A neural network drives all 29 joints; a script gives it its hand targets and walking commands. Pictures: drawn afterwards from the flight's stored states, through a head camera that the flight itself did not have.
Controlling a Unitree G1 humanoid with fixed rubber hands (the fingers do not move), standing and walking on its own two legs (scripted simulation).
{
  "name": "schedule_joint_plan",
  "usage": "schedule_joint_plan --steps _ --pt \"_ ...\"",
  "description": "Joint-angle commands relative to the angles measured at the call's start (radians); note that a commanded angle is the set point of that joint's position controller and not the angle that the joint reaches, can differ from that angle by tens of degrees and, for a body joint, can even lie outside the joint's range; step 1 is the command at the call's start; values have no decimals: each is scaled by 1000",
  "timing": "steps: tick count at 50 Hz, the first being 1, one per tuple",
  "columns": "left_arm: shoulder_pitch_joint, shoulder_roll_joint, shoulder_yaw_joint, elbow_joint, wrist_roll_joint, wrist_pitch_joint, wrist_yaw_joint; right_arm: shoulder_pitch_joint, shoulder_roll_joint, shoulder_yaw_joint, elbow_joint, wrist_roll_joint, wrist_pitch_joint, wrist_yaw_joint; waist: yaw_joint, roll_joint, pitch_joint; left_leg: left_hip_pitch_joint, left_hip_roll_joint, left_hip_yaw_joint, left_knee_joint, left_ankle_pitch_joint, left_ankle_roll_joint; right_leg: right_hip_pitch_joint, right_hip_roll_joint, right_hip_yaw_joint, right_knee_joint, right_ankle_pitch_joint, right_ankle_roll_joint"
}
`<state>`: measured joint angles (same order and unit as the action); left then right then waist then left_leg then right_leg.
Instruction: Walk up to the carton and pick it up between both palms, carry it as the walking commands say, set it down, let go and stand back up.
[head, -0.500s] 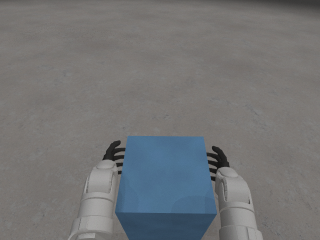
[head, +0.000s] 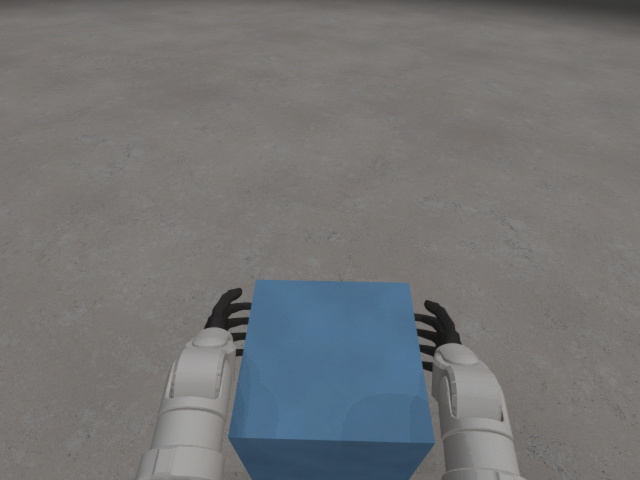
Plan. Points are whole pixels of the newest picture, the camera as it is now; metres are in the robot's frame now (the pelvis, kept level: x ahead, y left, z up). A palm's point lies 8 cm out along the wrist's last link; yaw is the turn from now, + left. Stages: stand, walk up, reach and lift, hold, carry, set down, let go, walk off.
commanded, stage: hold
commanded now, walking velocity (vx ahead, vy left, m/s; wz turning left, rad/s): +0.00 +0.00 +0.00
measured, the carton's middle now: (329, 390) +0.27 -0.01 -0.04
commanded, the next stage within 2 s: carry in 0.06 s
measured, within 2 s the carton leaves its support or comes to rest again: neither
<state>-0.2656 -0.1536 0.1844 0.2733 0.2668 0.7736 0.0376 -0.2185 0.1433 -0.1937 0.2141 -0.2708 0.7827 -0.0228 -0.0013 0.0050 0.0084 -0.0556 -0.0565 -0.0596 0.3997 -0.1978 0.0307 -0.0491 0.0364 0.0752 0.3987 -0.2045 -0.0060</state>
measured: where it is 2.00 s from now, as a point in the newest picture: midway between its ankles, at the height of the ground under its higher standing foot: outside the picture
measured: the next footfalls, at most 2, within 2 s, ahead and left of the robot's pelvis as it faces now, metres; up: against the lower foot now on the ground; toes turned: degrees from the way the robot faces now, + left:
right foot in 0.68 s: +0.00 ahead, -0.03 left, +0.00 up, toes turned -26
left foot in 1.02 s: +0.09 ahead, +0.27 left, +0.00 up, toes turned -21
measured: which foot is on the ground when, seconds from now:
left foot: down 0.00-0.68, up 0.70-1.00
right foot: down 0.00-0.34, up 0.36-0.66, down 0.68-1.00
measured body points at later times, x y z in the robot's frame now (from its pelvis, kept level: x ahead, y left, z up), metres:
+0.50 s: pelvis -0.01 +0.06 -0.01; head +0.01 +0.07 +0.44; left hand +0.29 +0.18 +0.05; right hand +0.25 -0.12 +0.06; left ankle +0.02 +0.11 -0.74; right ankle -0.01 -0.06 -0.68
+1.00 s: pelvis -0.02 +0.16 -0.02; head -0.01 +0.15 +0.43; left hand +0.30 +0.17 +0.06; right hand +0.17 -0.11 +0.06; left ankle +0.05 +0.29 -0.73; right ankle -0.04 -0.01 -0.74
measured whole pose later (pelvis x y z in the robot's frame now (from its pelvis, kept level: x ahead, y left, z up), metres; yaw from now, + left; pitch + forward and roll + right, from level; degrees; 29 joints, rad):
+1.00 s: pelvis -0.02 +0.16 -0.02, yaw -25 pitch +5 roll +1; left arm -0.20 -0.14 0.07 -0.33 0.13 1.23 0.12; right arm -0.17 0.13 -0.13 -0.39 -0.10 1.22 -0.11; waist 0.00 -0.04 -0.07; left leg -0.45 0.06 0.04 0.72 -0.42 -0.08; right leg -0.48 -0.09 0.03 0.59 -0.20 0.06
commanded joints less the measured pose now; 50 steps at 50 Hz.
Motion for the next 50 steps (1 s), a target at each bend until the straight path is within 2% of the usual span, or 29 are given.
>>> schedule_joint_plan --steps 1,2,3,4,6,9,12,14,15,16,17,18,19,20,23,26,30,32,33,34,35,36,37,39,40,41,46,49,50 --pt "-423 -981 -472 -33 -252 -44 -258 -609 943 557 -109 291 -56 257 18 -25 -202 -22 -1 -37 -60 128 -14 49 31 17 -39 134 -3" --pt "-448 -990 -470 -29 -247 -46 -258 -605 943 544 -90 285 -60 256 11 4 -196 -28 -6 -39 -53 108 -15 37 21 19 -43 127 -3" --pt "-439 -984 -510 -38 -267 -42 -257 -598 947 561 -71 304 -61 252 8 -4 -149 -202 134 -59 -16 -71 4 -97 -144 49 -9 -84 -20" --pt "-463 -973 -514 -55 -270 -43 -260 -605 966 566 -69 305 -58 254 6 -9 -178 -210 119 -63 -12 -195 0 -144 -166 106 -39 -223 -24" --pt "-473 -990 -551 -75 -298 -38 -264 -625 971 611 -130 328 -45 245 7 -86 -190 -225 107 -31 108 -104 -25 -231 -256 246 -105 -289 -53" --pt "-505 -991 -645 -205 -369 5 -249 -650 965 689 -245 383 0 229 4 -115 -287 -282 100 14 193 -124 -38 -205 -316 304 -48 -44 -98" --pt "-422 -948 -706 -296 -410 79 -218 -636 918 766 -363 454 72 214 -2 -182 -333 -305 76 68 206 -179 -34 -222 -297 307 11 149 -109" --pt "-414 -910 -745 -399 -441 136 -197 -572 901 803 -425 481 130 199 -2 -185 -362 -274 81 91 146 -142 -33 -243 -271 249 82 248 -92" --pt "-397 -892 -767 -442 -466 167 -189 -532 892 816 -438 503 161 191 -6 -162 -404 -205 92 86 117 -85 -23 -264 -239 191 149 304 -66" --pt "-393 -888 -783 -496 -481 199 -182 -523 890 829 -486 509 190 186 -6 -76 -418 -132 149 40 61 -9 4 -345 -186 103 252 286 -30" --pt "-373 -874 -785 -535 -495 231 -178 -490 851 812 -511 513 218 181 -11 120 -407 -17 302 -117 -8 222 58 -515 -89 -8 423 26 15" --pt "-377 -874 -806 -583 -508 259 -172 -454 851 813 -529 521 239 176 -1 272 -432 72 442 -208 14 571 143 -652 -18 -127 580 -398 30" --pt "-413 -898 -826 -595 -530 280 -171 -470 856 812 -557 551 260 177 1 238 -428 102 421 -126 64 724 147 -689 -68 -137 686 -469 12" --pt "-387 -871 -830 -637 -537 294 -172 -460 860 837 -596 554 281 173 -2 126 -436 98 381 -80 85 798 156 -689 -59 -151 701 -426 -1" --pt "-331 -872 -827 -645 -573 348 -178 -433 878 822 -658 551 326 160 -2 24 -441 28 321 69 92 564 182 -623 -82 -165 638 -263 7" --pt "-376 -879 -840 -709 -600 381 -181 -430 870 800 -703 553 353 154 -2 112 -399 -22 331 107 63 448 181 -593 -73 -208 578 -248 5" --pt "-361 -878 -820 -682 -609 422 -184 -424 894 799 -672 564 394 150 -3 151 -395 -98 338 155 98 356 181 -434 -50 -264 393 -217 -23" --pt "-352 -860 -805 -662 -590 433 -189 -393 898 802 -638 551 410 151 11 74 -405 -182 318 209 158 266 140 -292 -81 -246 191 -102 -45" --pt "-337 -874 -801 -655 -593 440 -194 -391 904 806 -628 563 418 155 17 15 -394 -259 288 255 240 237 79 -177 -119 -218 49 40 -36" --pt "-280 -879 -787 -606 -577 444 -201 -410 877 812 -641 561 423 157 35 -67 -391 -471 261 243 345 88 13 13 -264 -17 -16 115 -61" --pt "-258 -884 -774 -553 -558 442 -203 -444 889 816 -653 579 434 161 35 -354 -369 -740 129 241 527 -360 -82 132 -570 424 -38 500 -224" --pt "-281 -905 -752 -571 -564 433 -207 -506 895 835 -697 591 429 169 31 -304 -366 -684 195 59 714 -376 -78 -1 -575 414 -42 363 -270" --pt "-324 -900 -762 -601 -569 429 -210 -502 905 834 -666 586 433 172 34 -160 -363 -694 177 50 766 -324 -97 -35 -523 316 -64 193 -247" --pt "-353 -918 -788 -643 -568 425 -203 -527 932 848 -677 618 425 178 21 -46 -301 -668 180 49 703 -228 -107 -138 -414 199 -91 -29 -181" --pt "-394 -918 -787 -691 -560 423 -198 -547 948 858 -707 627 422 182 16 -57 -295 -599 182 61 676 -167 -109 -224 -367 105 -86 -58 -149" --pt "-377 -916 -775 -672 -565 426 -197 -537 941 855 -677 629 429 179 16 -99 -289 -583 156 92 617 -173 -108 -221 -325 85 -83 -67 -134" --pt "-306 -887 -749 -668 -555 441 -180 -447 912 832 -656 620 439 164 33 -239 -344 -478 101 132 401 -258 -118 -163 -302 108 -11 135 -131" --pt "-310 -855 -744 -691 -548 452 -184 -401 920 832 -651 598 450 160 31 -311 -356 -343 45 181 223 -228 -115 -222 -274 91 43 188 -94" --pt "-306 -886 -761 -668 -557 459 -181 -421 932 818 -658 609 449 158 15 -224 -374 -240 53 197 36 -117 -106 -237 -242 24 134 231 -63"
